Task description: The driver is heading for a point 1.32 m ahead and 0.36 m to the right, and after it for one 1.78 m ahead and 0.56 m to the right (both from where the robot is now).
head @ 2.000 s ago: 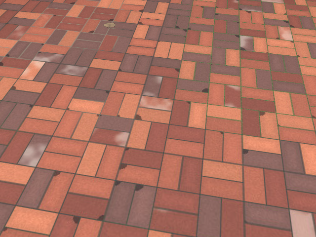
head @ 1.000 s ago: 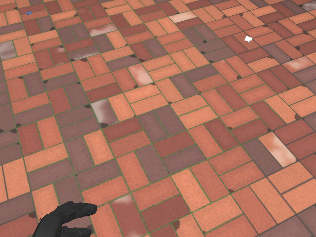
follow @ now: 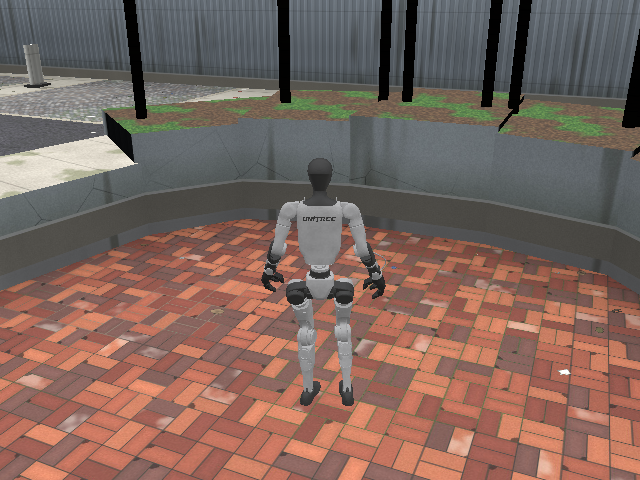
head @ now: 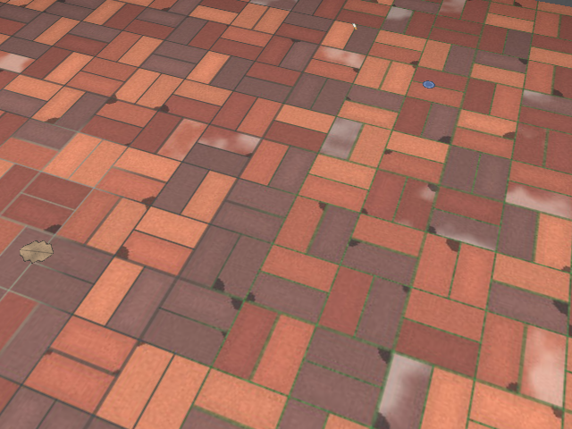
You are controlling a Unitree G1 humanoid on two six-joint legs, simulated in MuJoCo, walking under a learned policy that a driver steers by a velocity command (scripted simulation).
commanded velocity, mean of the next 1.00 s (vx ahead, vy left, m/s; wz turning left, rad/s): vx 0.03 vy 0.00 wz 0.07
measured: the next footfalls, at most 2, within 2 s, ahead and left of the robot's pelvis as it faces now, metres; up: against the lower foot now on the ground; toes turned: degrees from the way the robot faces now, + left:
right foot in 0.06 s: +0.06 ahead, -0.13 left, +0.00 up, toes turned +4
left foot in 0.38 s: +0.01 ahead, +0.08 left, +0.00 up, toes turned -3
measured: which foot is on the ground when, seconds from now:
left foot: down 0.00-0.06, up 0.08-0.36, down 0.38-1.00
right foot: up 0.00-0.04, down 0.06-1.00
